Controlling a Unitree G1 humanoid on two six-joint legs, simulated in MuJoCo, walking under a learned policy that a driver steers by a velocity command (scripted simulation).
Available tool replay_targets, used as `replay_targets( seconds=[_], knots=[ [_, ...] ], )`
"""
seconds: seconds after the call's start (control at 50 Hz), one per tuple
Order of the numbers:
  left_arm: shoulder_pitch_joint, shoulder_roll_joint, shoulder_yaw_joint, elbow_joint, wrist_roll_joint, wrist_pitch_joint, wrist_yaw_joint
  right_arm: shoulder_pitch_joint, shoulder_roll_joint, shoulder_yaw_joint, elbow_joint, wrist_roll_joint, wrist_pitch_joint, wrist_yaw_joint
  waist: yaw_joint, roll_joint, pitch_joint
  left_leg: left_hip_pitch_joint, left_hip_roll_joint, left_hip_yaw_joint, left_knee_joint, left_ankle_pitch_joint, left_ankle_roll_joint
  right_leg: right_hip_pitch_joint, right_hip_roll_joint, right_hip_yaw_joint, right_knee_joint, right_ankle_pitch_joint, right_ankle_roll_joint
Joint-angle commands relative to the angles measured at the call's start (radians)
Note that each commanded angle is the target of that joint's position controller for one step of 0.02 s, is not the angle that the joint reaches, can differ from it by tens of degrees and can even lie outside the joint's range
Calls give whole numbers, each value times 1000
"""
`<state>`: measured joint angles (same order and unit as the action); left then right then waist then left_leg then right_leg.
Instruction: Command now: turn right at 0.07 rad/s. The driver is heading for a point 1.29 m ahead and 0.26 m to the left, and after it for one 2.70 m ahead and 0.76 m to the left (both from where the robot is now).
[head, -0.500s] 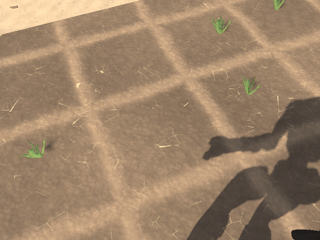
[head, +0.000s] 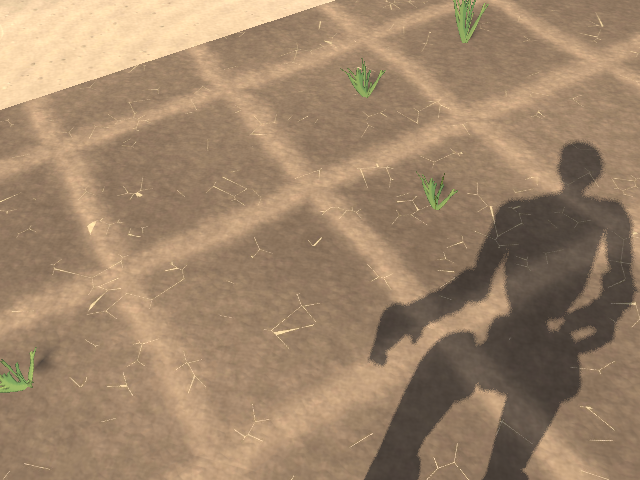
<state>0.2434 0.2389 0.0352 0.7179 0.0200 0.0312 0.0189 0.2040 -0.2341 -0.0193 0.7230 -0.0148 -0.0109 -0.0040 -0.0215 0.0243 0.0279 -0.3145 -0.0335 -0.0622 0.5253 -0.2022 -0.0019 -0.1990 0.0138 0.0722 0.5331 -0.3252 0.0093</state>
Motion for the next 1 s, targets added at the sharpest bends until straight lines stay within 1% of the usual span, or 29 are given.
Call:
replay_targets(
  seconds=[0.02,0.06,0.12,0.2,0.26,0.38,0.54,0.74,0.94,0.96,0.98,1.0],
  knots=[
    [-25,87,18,-57,6,-31,-1,-60,-92,-29,-73,-5,-21,0,7,-124,-29,69,36,-28,-35,20,3,-86,-84,92,-141,1,-59],
    [-4,93,16,-47,0,-42,2,-42,-96,-32,-64,0,-17,-2,5,-104,-7,73,42,-38,-37,46,15,-104,-75,84,-130,24,-49],
    [14,90,13,-39,-5,-46,7,-29,-91,-34,-46,3,-17,-4,8,-74,-5,82,45,-41,-34,67,15,-103,-66,78,-119,47,-47],
    [26,83,10,-28,-7,-48,8,-22,-91,-37,-25,5,-14,-10,10,-39,-15,102,49,-44,-28,110,9,-94,-56,71,-108,89,-48],
    [33,75,8,-17,-9,-51,7,-19,-92,-39,-10,7,-11,-15,10,-27,-27,118,52,-46,-22,142,7,-84,-49,63,-103,127,-47],
    [47,62,7,13,-12,-56,5,-18,-94,-43,22,10,0,-28,10,-26,-38,141,56,-48,-13,178,8,-72,-37,47,-100,179,-43],
    [69,59,8,68,-14,-59,7,-18,-93,-47,83,13,12,-39,11,-29,-26,153,56,-47,-19,186,6,-63,-29,34,-113,196,-39],
    [95,59,7,153,-16,-62,11,-16,-89,-49,180,15,20,-46,13,-26,-5,162,51,-40,-44,175,4,-52,-24,22,-137,189,-36],
    [122,48,-1,234,-16,-60,14,-8,-83,-45,263,17,21,-49,14,-27,13,157,45,-30,-66,151,4,-48,-19,11,-157,168,-34],
    [162,58,4,255,-21,-56,17,21,-73,-44,284,21,23,-49,22,-52,-30,154,1,21,-27,-72,8,-23,-13,15,-184,-65,-55],
    [177,108,20,253,-32,-52,20,16,-81,-49,284,32,20,-46,38,-103,8,60,-40,66,48,-333,14,-29,-51,91,-228,-384,-105],
    [223,157,34,252,-43,-58,21,-60,-92,-49,249,39,4,-38,80,-160,83,-107,-37,82,150,-401,16,-15,-162,259,-335,-626,-179]
  ],
)
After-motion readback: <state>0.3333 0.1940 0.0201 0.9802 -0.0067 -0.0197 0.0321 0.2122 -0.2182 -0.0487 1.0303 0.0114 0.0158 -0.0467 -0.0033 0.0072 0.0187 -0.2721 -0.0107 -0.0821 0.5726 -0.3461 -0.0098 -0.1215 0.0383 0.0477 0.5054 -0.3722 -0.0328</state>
